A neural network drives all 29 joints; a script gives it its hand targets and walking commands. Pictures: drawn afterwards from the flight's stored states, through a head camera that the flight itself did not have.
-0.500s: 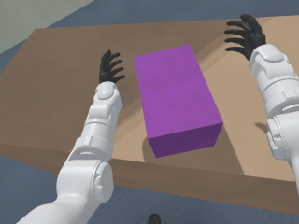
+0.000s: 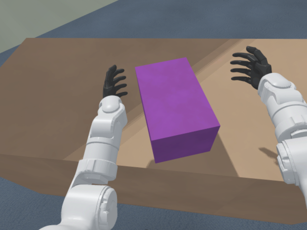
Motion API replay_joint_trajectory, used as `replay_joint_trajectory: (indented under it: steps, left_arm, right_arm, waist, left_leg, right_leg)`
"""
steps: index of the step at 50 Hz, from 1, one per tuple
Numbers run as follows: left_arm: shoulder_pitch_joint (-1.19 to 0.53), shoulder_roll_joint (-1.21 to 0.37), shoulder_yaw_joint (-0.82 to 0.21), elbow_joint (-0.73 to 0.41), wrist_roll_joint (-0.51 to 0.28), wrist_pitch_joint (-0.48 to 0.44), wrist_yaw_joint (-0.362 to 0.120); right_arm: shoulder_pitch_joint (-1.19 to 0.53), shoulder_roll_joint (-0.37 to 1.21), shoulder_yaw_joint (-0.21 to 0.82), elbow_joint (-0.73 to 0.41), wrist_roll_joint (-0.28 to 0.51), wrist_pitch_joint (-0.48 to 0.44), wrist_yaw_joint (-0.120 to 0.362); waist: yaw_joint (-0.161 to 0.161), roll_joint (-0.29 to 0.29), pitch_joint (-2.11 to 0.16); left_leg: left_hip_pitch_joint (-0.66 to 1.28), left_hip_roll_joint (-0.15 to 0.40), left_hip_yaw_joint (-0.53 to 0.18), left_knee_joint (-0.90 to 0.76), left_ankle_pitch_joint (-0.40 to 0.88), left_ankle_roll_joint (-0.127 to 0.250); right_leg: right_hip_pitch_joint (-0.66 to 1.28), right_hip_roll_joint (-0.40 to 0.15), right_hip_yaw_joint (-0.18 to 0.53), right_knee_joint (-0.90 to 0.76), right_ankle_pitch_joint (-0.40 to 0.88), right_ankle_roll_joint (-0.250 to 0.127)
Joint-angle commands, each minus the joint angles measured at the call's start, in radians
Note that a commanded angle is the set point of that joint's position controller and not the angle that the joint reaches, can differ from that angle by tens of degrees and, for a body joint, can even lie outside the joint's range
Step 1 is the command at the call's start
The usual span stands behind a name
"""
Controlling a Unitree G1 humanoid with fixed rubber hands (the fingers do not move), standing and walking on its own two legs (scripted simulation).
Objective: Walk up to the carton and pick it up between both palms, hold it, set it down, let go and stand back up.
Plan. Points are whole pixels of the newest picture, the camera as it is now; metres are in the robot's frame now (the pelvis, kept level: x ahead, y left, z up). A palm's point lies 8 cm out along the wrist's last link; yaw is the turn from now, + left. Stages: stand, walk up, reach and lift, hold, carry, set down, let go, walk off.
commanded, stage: set down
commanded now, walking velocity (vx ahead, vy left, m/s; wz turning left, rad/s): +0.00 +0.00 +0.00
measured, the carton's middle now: (171, 108) +0.47 +0.05 +0.00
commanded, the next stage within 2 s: none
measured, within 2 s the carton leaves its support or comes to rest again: neither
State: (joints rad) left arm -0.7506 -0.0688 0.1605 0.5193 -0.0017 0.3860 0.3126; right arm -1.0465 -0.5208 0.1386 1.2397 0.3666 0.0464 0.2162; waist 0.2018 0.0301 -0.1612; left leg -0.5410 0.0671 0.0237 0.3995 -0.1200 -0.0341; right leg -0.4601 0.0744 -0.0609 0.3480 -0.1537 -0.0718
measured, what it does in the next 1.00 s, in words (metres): stands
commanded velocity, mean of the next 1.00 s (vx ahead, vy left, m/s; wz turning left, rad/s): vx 0.00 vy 0.00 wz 0.00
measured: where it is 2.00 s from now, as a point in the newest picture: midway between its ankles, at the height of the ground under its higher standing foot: outside the picture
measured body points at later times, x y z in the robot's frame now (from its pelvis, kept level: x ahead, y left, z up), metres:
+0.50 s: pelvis +0.01 -0.01 +0.01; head +0.05 -0.03 +0.45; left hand +0.37 +0.17 +0.10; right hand +0.46 -0.22 +0.10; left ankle +0.03 +0.14 -0.74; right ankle -0.01 -0.08 -0.74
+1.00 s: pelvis +0.00 -0.01 +0.01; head +0.02 -0.01 +0.46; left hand +0.32 +0.17 +0.08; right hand +0.38 -0.25 +0.07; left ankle +0.03 +0.14 -0.74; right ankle -0.01 -0.08 -0.74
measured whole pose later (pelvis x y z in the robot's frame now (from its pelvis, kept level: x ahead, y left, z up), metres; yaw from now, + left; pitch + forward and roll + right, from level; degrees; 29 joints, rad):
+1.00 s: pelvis +0.00 -0.01 +0.01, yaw -2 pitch +4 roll +0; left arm -0.23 -0.14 0.09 0.10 0.09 0.37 0.32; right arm -0.49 -0.53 0.15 0.88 0.42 -0.11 0.26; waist 0.10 0.00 -0.05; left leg -0.28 0.06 0.04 0.34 -0.13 -0.04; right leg -0.24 0.09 0.01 0.33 -0.17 -0.08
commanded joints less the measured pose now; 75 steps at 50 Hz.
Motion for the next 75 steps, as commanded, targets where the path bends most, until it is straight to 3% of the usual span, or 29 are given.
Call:
replay_joint_trajectory:
  steps: [1, 2, 3, 6, 7, 8, 11, 17, 20, 21, 23, 29, 31, 32, 39, 40, 41, 42, 45, 48, 50, 54, 55, 59, 62, 64, 65, 68, 75]
  left_arm:
    - [-0.374, 0.072, 0.020, -0.187, 0.022, -0.001, 0.006]
    - [-0.323, 0.051, 0.017, -0.189, 0.018, 0.006, 0.002]
    - [-0.252, 0.030, 0.011, -0.174, 0.025, 0.007, -0.007]
    - [-0.306, 0.048, 0.025, -0.254, 0.025, -0.025, -0.011]
    - [-0.196, 0.010, 0.004, -0.266, 0.037, -0.034, -0.017]
    - [-0.284, 0.046, 0.033, -0.306, 0.038, -0.041, -0.019]
    - [-0.213, 0.028, 0.008, -0.349, 0.040, -0.040, -0.015]
    - [-0.102, 0.012, 0.043, -0.362, 0.048, -0.031, -0.023]
    - [-0.069, -0.014, 0.017, -0.424, 0.064, -0.039, -0.023]
    - [-0.007, -0.025, 0.012, -0.386, 0.069, -0.032, -0.032]
    - [0.003, -0.026, 0.009, -0.430, 0.079, -0.042, -0.032]
    - [0.128, -0.063, 0.005, -0.467, 0.112, -0.066, -0.033]
    - [0.149, -0.057, 0.018, -0.472, 0.122, -0.081, -0.035]
    - [0.052, -0.040, 0.017, -0.504, 0.104, -0.086, -0.029]
    - [0.114, -0.074, -0.075, -0.532, 0.048, -0.043, 0.017]
    - [0.140, -0.076, -0.075, -0.526, 0.050, -0.032, 0.017]
    - [0.221, -0.102, -0.082, -0.505, 0.069, -0.018, 0.015]
    - [0.209, -0.095, -0.074, -0.542, 0.075, -0.014, 0.010]
    - [0.276, -0.102, -0.080, -0.591, 0.089, -0.021, 0.004]
    - [0.360, -0.135, -0.089, -0.570, 0.114, -0.047, 0.003]
    - [0.330, -0.130, -0.109, -0.611, 0.120, -0.083, 0.011]
    - [0.372, -0.131, -0.127, -0.623, 0.101, -0.142, 0.019]
    - [0.319, -0.115, -0.111, -0.581, 0.098, -0.144, 0.023]
    - [0.364, -0.129, -0.140, -0.558, 0.072, -0.120, 0.030]
    - [0.366, -0.117, -0.128, -0.605, 0.074, -0.126, 0.038]
    - [0.488, -0.138, -0.143, -0.624, 0.086, -0.136, 0.028]
    - [0.510, -0.137, -0.124, -0.623, 0.099, -0.140, 0.021]
    - [0.581, -0.146, -0.124, -0.625, 0.138, -0.165, 0.002]
    - [0.711, -0.164, -0.207, -0.701, 0.115, -0.274, 0.007]
  right_arm:
    - [-0.405, -0.174, -0.033, -0.174, 0.005, -0.018, 0.003]
    - [-0.363, -0.153, -0.009, -0.175, 0.011, -0.009, 0.003]
    - [-0.266, -0.154, -0.019, -0.142, -0.004, -0.014, 0.000]
    - [-0.334, -0.166, -0.044, -0.252, -0.013, -0.061, -0.001]
    - [-0.213, -0.153, -0.028, -0.236, -0.004, -0.076, -0.003]
    - [-0.320, -0.181, -0.048, -0.296, -0.009, -0.083, -0.007]
    - [-0.255, -0.199, -0.045, -0.317, 0.007, -0.093, -0.012]
    - [-0.145, -0.173, 0.008, -0.375, 0.041, -0.080, -0.015]
    - [-0.113, -0.186, -0.007, -0.365, 0.050, -0.100, -0.007]
    - [-0.045, -0.182, 0.007, -0.342, 0.048, -0.099, -0.011]
    - [-0.036, -0.186, -0.003, -0.376, 0.051, -0.114, -0.009]
    - [0.105, -0.173, 0.005, -0.401, 0.058, -0.160, -0.010]
    - [0.124, -0.158, 0.022, -0.435, 0.075, -0.181, -0.010]
    - [0.015, -0.182, -0.003, -0.490, 0.071, -0.184, -0.011]
    - [0.113, -0.217, -0.040, -0.501, 0.071, -0.143, 0.020]
    - [0.140, -0.210, -0.037, -0.500, 0.066, -0.134, 0.023]
    - [0.234, -0.217, -0.048, -0.434, 0.055, -0.123, 0.027]
    - [0.211, -0.210, -0.049, -0.473, 0.051, -0.126, 0.027]
    - [0.263, -0.233, -0.075, -0.483, 0.050, -0.161, 0.030]
    - [0.361, -0.208, -0.043, -0.444, 0.061, -0.191, 0.045]
    - [0.351, -0.212, -0.055, -0.461, 0.074, -0.223, 0.051]
    - [0.382, -0.202, -0.054, -0.540, 0.096, -0.284, 0.057]
    - [0.328, -0.209, -0.051, -0.551, 0.098, -0.284, 0.056]
    - [0.399, -0.208, -0.058, -0.544, 0.102, -0.243, 0.065]
    - [0.407, -0.218, -0.075, -0.573, 0.086, -0.246, 0.060]
    - [0.538, -0.215, -0.073, -0.556, 0.087, -0.263, 0.056]
    - [0.558, -0.210, -0.057, -0.559, 0.095, -0.271, 0.053]
    - [0.628, -0.207, -0.048, -0.535, 0.101, -0.307, 0.047]
    - [0.764, -0.216, -0.061, -0.608, 0.121, -0.428, 0.059]
  waist:
    - [-0.003, -0.137, -0.474]
    - [-0.001, -0.175, -0.452]
    - [-0.036, -0.175, -0.418]
    - [-0.025, -0.185, -0.475]
    - [-0.053, -0.178, -0.472]
    - [-0.038, -0.175, -0.490]
    - [-0.072, -0.170, -0.501]
    - [-0.053, -0.214, -0.442]
    - [-0.063, -0.168, -0.437]
    - [-0.086, -0.186, -0.401]
    - [-0.084, -0.155, -0.403]
    - [-0.096, -0.154, -0.316]
    - [-0.075, -0.163, -0.300]
    - [-0.074, -0.161, -0.317]
    - [-0.091, -0.142, -0.321]
    - [-0.089, -0.148, -0.315]
    - [-0.117, -0.150, -0.261]
    - [-0.097, -0.142, -0.270]
    - [-0.119, -0.137, -0.258]
    - [-0.120, -0.148, -0.184]
    - [-0.115, -0.103, -0.206]
    - [-0.114, -0.120, -0.191]
    - [-0.098, -0.132, -0.180]
    - [-0.108, -0.157, -0.104]
    - [-0.104, -0.171, -0.138]
    - [-0.131, -0.168, -0.149]
    - [-0.116, -0.169, -0.144]
    - [-0.134, -0.159, -0.090]
    - [-0.170, -0.158, -0.110]
  left_leg:
    - [0.274, -0.040, -0.031, 0.007, 0.184, -0.005]
    - [0.253, -0.041, -0.029, -0.001, 0.176, 0.003]
    - [0.240, -0.044, -0.034, -0.014, 0.157, 0.006]
    - [0.217, -0.054, -0.025, 0.004, 0.175, 0.003]
    - [0.249, -0.049, -0.032, -0.004, 0.212, 0.001]
    - [0.222, -0.055, -0.024, -0.015, 0.196, 0.000]
    - [0.250, -0.050, -0.035, -0.017, 0.212, 0.002]
    - [0.218, -0.052, -0.039, -0.045, 0.160, 0.015]
    - [0.273, -0.049, -0.033, -0.047, 0.215, 0.011]
    - [0.281, -0.048, -0.038, -0.046, 0.201, 0.016]
    - [0.285, -0.049, -0.035, -0.052, 0.213, 0.015]
    - [0.297, -0.048, -0.039, -0.062, 0.179, 0.022]
    - [0.283, -0.052, -0.031, -0.060, 0.172, 0.024]
    - [0.251, -0.051, -0.027, -0.063, 0.137, 0.024]
    - [0.404, -0.021, -0.037, -0.035, 0.128, 0.026]
    - [0.411, -0.020, -0.035, -0.038, 0.124, 0.030]
    - [0.448, -0.014, -0.042, -0.052, 0.132, 0.032]
    - [0.454, -0.021, -0.031, -0.051, 0.156, 0.037]
    - [0.479, -0.025, -0.029, -0.042, 0.214, 0.034]
    - [0.439, -0.026, -0.034, -0.040, 0.191, 0.039]
    - [0.410, -0.030, -0.037, -0.032, 0.167, 0.034]
    - [0.378, -0.031, -0.030, -0.028, 0.132, 0.032]
    - [0.335, -0.034, -0.022, -0.027, 0.064, 0.038]
    - [0.338, -0.024, -0.023, -0.042, -0.003, 0.044]
    - [0.309, -0.027, -0.021, -0.034, 0.000, 0.046]
    - [0.356, -0.027, -0.035, -0.030, 0.070, 0.042]
    - [0.360, -0.034, -0.030, -0.037, 0.084, 0.041]
    - [0.359, -0.037, -0.036, -0.053, 0.104, 0.043]
    - [0.381, -0.035, -0.043, -0.019, 0.135, 0.037]
  right_leg:
    - [0.260, -0.028, 0.095, -0.001, 0.246, 0.048]
    - [0.300, -0.035, 0.110, 0.000, 0.276, 0.059]
    - [0.340, -0.039, 0.120, 0.005, 0.302, 0.060]
    - [0.368, -0.052, 0.135, 0.012, 0.372, 0.074]
    - [0.418, -0.048, 0.135, 0.021, 0.476, 0.076]
    - [0.424, -0.048, 0.131, 0.030, 0.486, 0.080]
    - [0.445, -0.052, 0.134, 0.036, 0.558, 0.083]
    - [0.499, -0.087, 0.184, 0.026, 0.572, 0.110]
    - [0.470, -0.061, 0.159, 0.021, 0.601, 0.072]
    - [0.486, -0.071, 0.172, 0.015, 0.608, 0.078]
    - [0.493, -0.070, 0.166, 0.023, 0.642, 0.075]
    - [0.504, -0.083, 0.186, 0.006, 0.582, 0.073]
    - [0.517, -0.091, 0.200, 0.005, 0.586, 0.075]
    - [0.492, -0.096, 0.201, 0.005, 0.546, 0.077]
    - [0.303, -0.051, 0.175, -0.040, 0.182, 0.005]
    - [0.306, -0.051, 0.178, -0.042, 0.181, 0.005]
    - [0.302, -0.040, 0.166, -0.048, 0.190, -0.006]
    - [0.303, -0.040, 0.159, -0.048, 0.231, -0.009]
    - [0.320, -0.021, 0.135, -0.027, 0.335, -0.019]
    - [0.342, -0.040, 0.159, -0.034, 0.325, -0.017]
    - [0.343, -0.053, 0.165, -0.019, 0.335, -0.014]
    - [0.337, -0.064, 0.174, -0.018, 0.276, -0.011]
    - [0.327, -0.076, 0.194, -0.024, 0.183, -0.004]
    - [0.261, -0.081, 0.215, -0.064, -0.011, -0.006]
    - [0.309, -0.083, 0.222, -0.044, 0.031, 0.001]
    - [0.364, -0.083, 0.225, -0.038, 0.174, 0.001]
    - [0.387, -0.088, 0.230, -0.044, 0.229, 0.006]
    - [0.424, -0.092, 0.224, -0.034, 0.383, 0.007]
    - [0.393, -0.090, 0.202, -0.014, 0.426, -0.002]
